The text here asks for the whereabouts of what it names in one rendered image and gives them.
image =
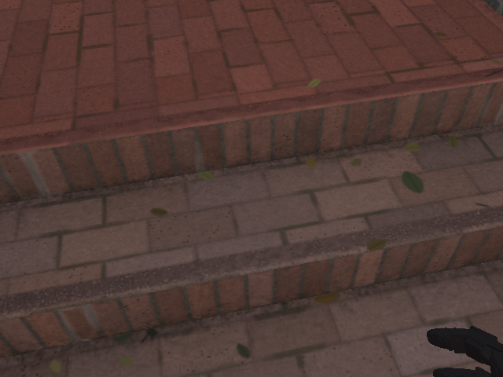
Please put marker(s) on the right robot hand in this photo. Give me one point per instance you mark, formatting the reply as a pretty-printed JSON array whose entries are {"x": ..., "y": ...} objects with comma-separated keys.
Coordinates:
[{"x": 476, "y": 343}]

